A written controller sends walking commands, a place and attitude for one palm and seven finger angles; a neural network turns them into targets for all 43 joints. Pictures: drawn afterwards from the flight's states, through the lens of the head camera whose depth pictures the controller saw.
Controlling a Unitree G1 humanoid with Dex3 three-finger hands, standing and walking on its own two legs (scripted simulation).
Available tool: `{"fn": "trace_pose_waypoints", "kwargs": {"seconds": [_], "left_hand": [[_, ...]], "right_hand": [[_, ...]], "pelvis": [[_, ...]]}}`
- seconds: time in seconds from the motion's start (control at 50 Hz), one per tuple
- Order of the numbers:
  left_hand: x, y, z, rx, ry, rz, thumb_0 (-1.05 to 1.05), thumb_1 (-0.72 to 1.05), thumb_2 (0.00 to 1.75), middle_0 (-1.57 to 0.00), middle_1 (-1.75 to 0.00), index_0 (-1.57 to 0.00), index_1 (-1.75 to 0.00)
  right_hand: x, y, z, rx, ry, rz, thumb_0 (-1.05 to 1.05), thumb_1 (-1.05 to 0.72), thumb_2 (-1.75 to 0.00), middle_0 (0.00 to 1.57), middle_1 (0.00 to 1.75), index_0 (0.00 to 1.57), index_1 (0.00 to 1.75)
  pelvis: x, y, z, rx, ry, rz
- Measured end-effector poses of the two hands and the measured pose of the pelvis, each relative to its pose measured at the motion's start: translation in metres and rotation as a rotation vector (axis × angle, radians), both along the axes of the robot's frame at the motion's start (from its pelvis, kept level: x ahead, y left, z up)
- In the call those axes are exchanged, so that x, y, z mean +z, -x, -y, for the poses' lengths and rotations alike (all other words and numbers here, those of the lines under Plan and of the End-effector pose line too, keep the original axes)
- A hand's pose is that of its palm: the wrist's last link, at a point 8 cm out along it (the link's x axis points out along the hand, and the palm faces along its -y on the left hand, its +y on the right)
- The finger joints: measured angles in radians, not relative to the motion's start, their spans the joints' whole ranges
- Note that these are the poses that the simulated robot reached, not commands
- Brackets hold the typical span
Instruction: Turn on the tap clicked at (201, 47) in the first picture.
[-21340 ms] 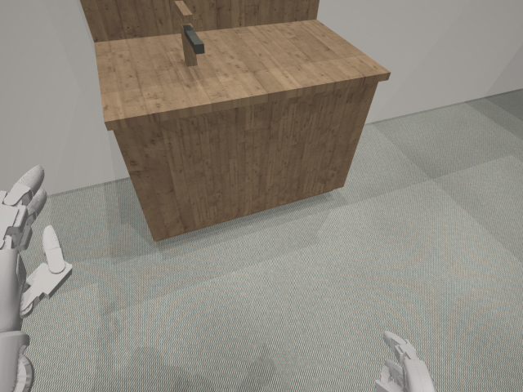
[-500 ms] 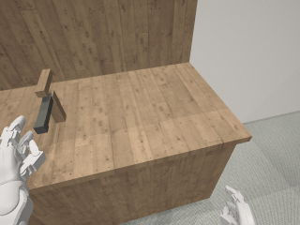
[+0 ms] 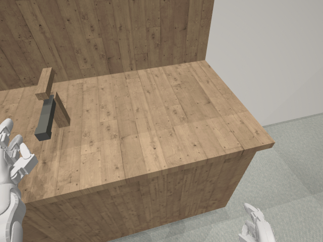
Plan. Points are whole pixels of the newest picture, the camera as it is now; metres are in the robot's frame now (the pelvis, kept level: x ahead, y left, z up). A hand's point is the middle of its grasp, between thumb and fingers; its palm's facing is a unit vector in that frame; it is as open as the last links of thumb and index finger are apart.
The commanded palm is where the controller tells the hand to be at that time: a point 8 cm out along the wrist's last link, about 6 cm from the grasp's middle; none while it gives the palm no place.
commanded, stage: reach beside the lever's end, fingers flat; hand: left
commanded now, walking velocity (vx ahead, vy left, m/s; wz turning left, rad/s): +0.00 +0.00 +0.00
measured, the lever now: (43, 133) +0.34 +0.36 +0.09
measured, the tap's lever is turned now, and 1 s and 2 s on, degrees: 0 0 1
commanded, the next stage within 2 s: push the lever round in 1.16 s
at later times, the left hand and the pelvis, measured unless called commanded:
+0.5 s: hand (23, 146) +0.29 +0.38 +0.10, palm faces +0.57 -0.82 -0.11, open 7.8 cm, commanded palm +0.24 +0.41 +0.10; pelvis -0.01 +0.02 -0.01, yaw +0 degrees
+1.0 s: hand (23, 141) +0.31 +0.40 +0.08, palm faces +0.54 -0.83 -0.11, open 7.8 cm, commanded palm +0.25 +0.43 +0.09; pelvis +0.00 +0.04 -0.01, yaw -1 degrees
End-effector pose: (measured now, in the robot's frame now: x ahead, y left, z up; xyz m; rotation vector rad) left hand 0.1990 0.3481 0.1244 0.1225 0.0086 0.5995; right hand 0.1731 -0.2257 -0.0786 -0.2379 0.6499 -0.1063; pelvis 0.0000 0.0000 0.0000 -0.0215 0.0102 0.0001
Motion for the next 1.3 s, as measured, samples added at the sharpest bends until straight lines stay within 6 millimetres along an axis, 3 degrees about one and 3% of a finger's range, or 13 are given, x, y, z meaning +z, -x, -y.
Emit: {"fn": "trace_pose_waypoints", "kwargs": {"seconds": [0.16,0.44,0.7,0.82,0.94,1.16,1.3], "left_hand": [[-0.003,-0.008,-0.027,0.020,-0.002,0.009,0.02,0.90,0.90,-0.17,-0.23,-0.17,-0.22],[-0.015,-0.035,-0.051,0.000,0.006,0.002,0.02,0.90,0.90,-0.16,-0.19,-0.16,-0.18],[-0.025,-0.050,-0.087,0.021,0.011,-0.011,0.02,0.90,0.90,-0.15,-0.16,-0.15,-0.15],[-0.032,-0.063,-0.094,0.003,0.024,-0.022,0.02,0.90,0.90,-0.15,-0.16,-0.15,-0.15],[-0.033,-0.069,-0.087,-0.024,0.009,-0.008,0.02,0.90,0.90,-0.15,-0.15,-0.15,-0.15],[-0.036,-0.050,-0.092,0.016,0.010,0.001,0.02,0.90,0.90,-0.15,-0.15,-0.15,-0.15],[-0.033,-0.048,-0.086,-0.003,0.014,0.002,0.02,0.90,0.90,-0.15,-0.15,-0.15,-0.15]], "right_hand": [[-0.005,0.011,0.002,-0.009,0.021,-0.033,0.02,-0.90,-0.90,0.21,0.30,0.20,0.30],[-0.013,0.035,0.001,-0.034,0.051,-0.104,0.02,-0.90,-0.90,0.20,0.30,0.20,0.30],[-0.020,0.051,-0.003,-0.048,0.084,-0.186,0.01,-0.90,-0.90,0.21,0.30,0.20,0.30],[-0.021,0.055,-0.004,-0.057,0.098,-0.213,0.01,-0.90,-0.90,0.21,0.30,0.20,0.30],[-0.020,0.056,-0.007,-0.068,0.092,-0.214,0.01,-0.90,-0.90,0.21,0.30,0.20,0.30],[-0.018,0.043,-0.015,-0.051,0.084,-0.193,0.01,-0.90,-0.90,0.21,0.30,0.20,0.30],[-0.018,0.029,-0.019,-0.026,0.077,-0.164,0.01,-0.90,-0.90,0.21,0.30,0.20,0.30]], "pelvis": [[-0.002,0.003,-0.005,0.002,0.010,-0.017],[-0.005,0.006,-0.017,-0.001,0.022,-0.050],[-0.010,0.005,-0.028,0.000,0.037,-0.089],[-0.012,0.004,-0.032,0.000,0.040,-0.109],[-0.011,0.000,-0.037,-0.011,0.040,-0.118],[-0.012,-0.004,-0.039,-0.007,0.041,-0.111],[-0.012,-0.002,-0.036,0.003,0.039,-0.106]]}}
